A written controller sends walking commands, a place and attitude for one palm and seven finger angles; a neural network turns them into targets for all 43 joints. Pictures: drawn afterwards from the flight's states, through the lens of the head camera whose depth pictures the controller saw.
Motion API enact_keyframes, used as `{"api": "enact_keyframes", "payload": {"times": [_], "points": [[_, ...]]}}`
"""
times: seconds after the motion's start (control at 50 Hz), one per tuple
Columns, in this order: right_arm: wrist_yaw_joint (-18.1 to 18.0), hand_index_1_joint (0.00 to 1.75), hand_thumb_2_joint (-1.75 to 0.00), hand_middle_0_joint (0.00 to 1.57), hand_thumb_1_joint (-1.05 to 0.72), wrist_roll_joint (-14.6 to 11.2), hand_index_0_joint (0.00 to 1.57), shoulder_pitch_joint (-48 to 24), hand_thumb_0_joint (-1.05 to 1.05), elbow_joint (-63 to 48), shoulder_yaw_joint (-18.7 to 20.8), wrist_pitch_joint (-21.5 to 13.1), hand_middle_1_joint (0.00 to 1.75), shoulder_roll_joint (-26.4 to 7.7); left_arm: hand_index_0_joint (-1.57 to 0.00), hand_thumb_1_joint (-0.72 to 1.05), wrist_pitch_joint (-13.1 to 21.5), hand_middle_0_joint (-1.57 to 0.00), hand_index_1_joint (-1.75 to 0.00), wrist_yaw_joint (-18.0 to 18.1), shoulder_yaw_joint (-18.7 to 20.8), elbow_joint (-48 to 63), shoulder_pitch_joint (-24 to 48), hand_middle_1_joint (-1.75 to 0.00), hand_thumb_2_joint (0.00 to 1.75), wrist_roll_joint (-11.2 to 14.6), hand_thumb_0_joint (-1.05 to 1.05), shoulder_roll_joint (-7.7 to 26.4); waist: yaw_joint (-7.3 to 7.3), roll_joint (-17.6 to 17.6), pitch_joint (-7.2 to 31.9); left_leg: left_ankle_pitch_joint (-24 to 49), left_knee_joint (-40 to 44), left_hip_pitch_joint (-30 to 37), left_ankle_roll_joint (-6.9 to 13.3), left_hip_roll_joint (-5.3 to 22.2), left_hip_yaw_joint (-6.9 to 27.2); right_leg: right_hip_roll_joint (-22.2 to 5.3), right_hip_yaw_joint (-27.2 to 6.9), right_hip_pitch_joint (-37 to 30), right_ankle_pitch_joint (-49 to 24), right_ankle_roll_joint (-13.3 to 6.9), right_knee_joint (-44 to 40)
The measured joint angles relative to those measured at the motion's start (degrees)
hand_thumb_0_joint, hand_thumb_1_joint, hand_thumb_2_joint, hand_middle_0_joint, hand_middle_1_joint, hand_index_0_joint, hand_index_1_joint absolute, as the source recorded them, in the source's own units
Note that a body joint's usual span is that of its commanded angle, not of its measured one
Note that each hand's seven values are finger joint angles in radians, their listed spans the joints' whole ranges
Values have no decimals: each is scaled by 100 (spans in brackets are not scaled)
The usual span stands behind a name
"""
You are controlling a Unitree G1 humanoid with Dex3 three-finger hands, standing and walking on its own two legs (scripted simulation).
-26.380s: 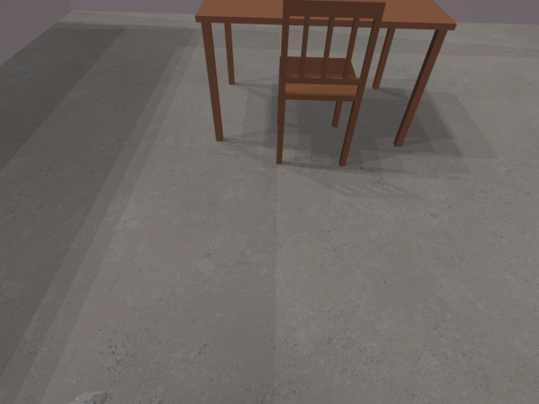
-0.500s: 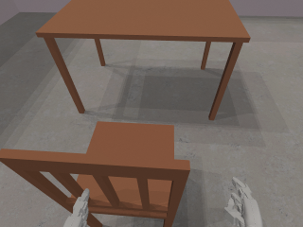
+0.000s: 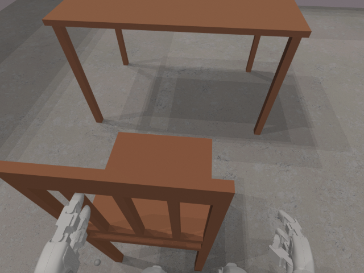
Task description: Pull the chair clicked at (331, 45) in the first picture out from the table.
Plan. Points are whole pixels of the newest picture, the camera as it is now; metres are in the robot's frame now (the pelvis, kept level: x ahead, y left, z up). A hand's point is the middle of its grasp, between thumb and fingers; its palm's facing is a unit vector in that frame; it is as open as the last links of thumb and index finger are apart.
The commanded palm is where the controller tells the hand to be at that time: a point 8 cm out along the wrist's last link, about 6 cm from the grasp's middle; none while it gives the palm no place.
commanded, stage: draw the hand back to the body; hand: left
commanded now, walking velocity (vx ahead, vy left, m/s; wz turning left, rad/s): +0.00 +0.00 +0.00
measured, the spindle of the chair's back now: (131, 215) +0.25 +0.14 -0.04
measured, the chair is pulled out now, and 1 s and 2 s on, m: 0.64 0.63 0.63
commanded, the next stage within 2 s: step back with the hand held close in 1.26 s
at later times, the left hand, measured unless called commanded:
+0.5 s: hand (59, 253) +0.15 +0.21 +0.09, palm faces +0.10 -0.88 -0.47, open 13.1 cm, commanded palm +0.13 +0.26 +0.19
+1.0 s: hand (12, 153) +0.23 +0.24 +0.24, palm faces +0.46 -0.75 -0.47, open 8.1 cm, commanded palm +0.17 +0.28 +0.25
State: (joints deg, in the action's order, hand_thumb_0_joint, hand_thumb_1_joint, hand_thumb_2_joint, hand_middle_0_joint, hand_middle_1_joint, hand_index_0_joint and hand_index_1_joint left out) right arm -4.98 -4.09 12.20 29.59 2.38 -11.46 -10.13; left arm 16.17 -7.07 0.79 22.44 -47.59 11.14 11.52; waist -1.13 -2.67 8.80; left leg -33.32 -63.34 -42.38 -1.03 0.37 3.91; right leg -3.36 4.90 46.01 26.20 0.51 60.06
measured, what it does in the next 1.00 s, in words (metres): rises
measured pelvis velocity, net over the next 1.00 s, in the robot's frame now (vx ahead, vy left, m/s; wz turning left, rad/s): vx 0.04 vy -0.03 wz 0.00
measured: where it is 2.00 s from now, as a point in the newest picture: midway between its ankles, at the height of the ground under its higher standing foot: outside the picture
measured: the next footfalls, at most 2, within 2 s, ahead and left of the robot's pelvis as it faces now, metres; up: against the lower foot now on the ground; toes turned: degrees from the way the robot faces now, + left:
none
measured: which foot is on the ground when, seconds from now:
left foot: down 0.00-1.00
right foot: down 0.00-1.00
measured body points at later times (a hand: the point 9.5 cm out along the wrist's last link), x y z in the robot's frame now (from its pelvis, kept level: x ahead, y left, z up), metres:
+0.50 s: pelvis +0.02 -0.01 +0.06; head +0.03 -0.04 +0.51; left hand +0.14 +0.25 +0.12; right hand +0.21 -0.22 -0.03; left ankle -0.02 +0.13 -0.66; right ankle +0.03 -0.13 -0.66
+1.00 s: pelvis +0.04 -0.03 +0.07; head +0.03 -0.07 +0.52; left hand +0.20 +0.28 +0.27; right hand +0.24 -0.25 -0.01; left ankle -0.02 +0.13 -0.66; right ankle +0.03 -0.13 -0.66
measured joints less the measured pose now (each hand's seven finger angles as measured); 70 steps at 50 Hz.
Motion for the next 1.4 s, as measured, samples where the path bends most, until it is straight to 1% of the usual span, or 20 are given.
{"api": "enact_keyframes", "payload": {"times": [0.04,0.1,0.2,0.22,0.26,0.28,0.3,0.34,0.38,0.48,0.52,0.58,0.64,0.7,0.74,0.8,0.88,1.0,1.14,1.4], "points": [[12,30,-90,20,-90,-27,20,-18,1,25,-7,-12,30,11,0,-54,12,0,0,-135,78,-45,44,0,20,74,-1,151,-13,-14,-58,9,4,22,3,4,0,5,0,-26,-13,0,-13],[-13,30,-90,20,-90,-72,20,-44,1,90,-51,-46,30,19,-2,-54,-114,0,-1,-230,156,-61,72,0,20,180,-1,370,0,-63,-160,49,97,164,7,11,18,14,23,-191,-61,6,-134],[-85,30,-90,20,-90,-114,20,-28,1,254,-148,-236,30,37,-8,-51,-413,-1,-4,-178,201,-97,94,-1,21,273,-1,580,39,-102,-270,188,438,531,2,30,48,38,66,-594,-200,5,-509],[-134,30,-90,20,-90,-73,20,7,1,278,-163,-237,30,36,-9,-49,-577,-1,-4,16,183,-54,129,-1,22,13,-1,686,-5,-99,-295,220,539,659,-1,41,42,51,65,-720,-233,0,-611],[-236,30,-90,20,-90,7,20,82,1,312,-242,-155,30,2,-14,-45,-1194,-2,-7,464,100,167,178,-2,24,-523,-1,965,-56,-131,-366,307,814,1019,-12,54,60,66,93,-1098,-315,8,-893],[-274,30,-90,20,-90,47,20,103,1,331,-294,-120,30,-16,-16,-43,-1482,-2,-8,652,47,245,186,-2,25,-688,-1,1063,-48,-157,-403,360,972,1213,-15,54,71,68,110,-1302,-357,6,-1049],[-304,30,-90,20,-90,81,20,115,1,346,-343,-90,30,-29,-19,-40,-1701,-2,-10,812,11,291,189,-3,26,-789,-1,1117,-37,-180,-435,415,1133,1405,-14,54,73,70,118,-1495,-401,1,-1202],[-350,30,-90,20,-90,132,20,126,1,373,-422,-52,30,-44,-24,-35,-2051,-3,-14,1024,-36,285,221,-4,29,-890,-1,1164,-23,-216,-503,525,1454,1767,-12,58,61,78,118,-1846,-489,-5,-1491],[-378,30,-90,20,-90,170,20,123,1,418,-476,-58,30,-56,-28,-28,-2276,-4,-17,1151,-32,218,296,-5,32,-922,-1,1185,-35,-237,-576,633,1756,2090,-16,64,49,87,117,-2153,-572,-12,-1752],[-358,30,-90,20,-90,224,20,59,1,592,-549,-203,30,-118,-36,-12,-2541,-7,-23,1276,90,-16,511,-9,40,-932,-1,1210,-129,-251,-765,870,2382,2693,-51,85,47,112,137,-2716,-734,-43,-2265],[-332,30,-90,20,-90,238,20,25,1,666,-554,-292,30,-161,-38,-4,-2550,-8,-24,1325,189,-42,556,-10,44,-919,-1,1204,-185,-250,-832,951,2586,2865,-68,90,56,117,153,-2871,-778,-58,-2415],[-305,30,-90,20,-90,238,20,-7,1,778,-519,-407,30,-258,-38,6,-2430,-9,-26,1454,462,121,660,-12,49,-902,-1,1146,-316,-296,-904,1055,2845,3080,-88,96,95,122,199,-3085,-833,-75,-2625],[-281,30,-90,20,-90,246,20,-84,1,908,-466,-436,30,-344,-36,17,-2209,-11,-27,1574,829,268,883,-14,54,-898,0,1050,-447,-347,-938,1157,3085,3267,-98,89,122,113,232,-3252,-875,-83,-2785],[-249,30,-90,20,-90,261,20,-214,1,1012,-402,-368,30,-388,-31,27,-1908,-13,-27,1682,1223,348,1289,-17,59,-897,0,902,-522,-385,-935,1246,3299,3440,-109,91,121,114,238,-3384,-910,-93,-2906],[-219,30,-90,20,-90,267,20,-325,1,1054,-360,-271,30,-386,-27,34,-1720,-13,-26,1712,1445,338,1588,-18,62,-908,0,810,-508,-401,-906,1291,3416,3534,-118,99,111,122,231,-3449,-928,-101,-2969],[-170,30,-90,20,-90,259,20,-481,1,1033,-304,-59,30,-346,-23,45,-1534,-15,-25,1684,1657,200,1913,-20,68,-901,0,736,-419,-406,-860,1337,3550,3644,-129,126,64,151,192,-3508,-955,-117,-3037],[-137,30,-90,20,-90,233,20,-559,1,930,-256,165,30,-318,-20,59,-1454,-16,-26,1577,1783,13,2122,-23,75,-854,0,812,-288,-391,-863,1365,3651,3748,-146,174,-2,204,136,-3573,-997,-138,-3116],[-107,30,-90,20,-90,193,20,-426,1,892,-193,315,30,-367,-20,77,-1363,-19,-28,1494,1920,48,2119,-27,84,-805,1,924,-197,-348,-925,1409,3735,3804,-147,203,-68,241,78,-3616,-1082,-137,-3230],[-138,30,-90,20,-90,173,20,-183,1,1000,-147,398,30,-399,-21,86,-1350,-21,-30,1493,1882,116,1934,-29,88,-821,1,893,-206,-330,-993,1455,3759,3782,-104,172,-105,217,41,-3618,-1177,-96,-3328],[-120,30,-90,20,-90,207,20,-151,1,1027,-266,338,30,-270,-21,89,-1353,-21,-30,1548,1859,57,2086,-30,89,-855,1,849,-238,-316,-970,1494,3744,3788,-15,67,-156,118,-18,-3635,-1255,-10,-3358]]}}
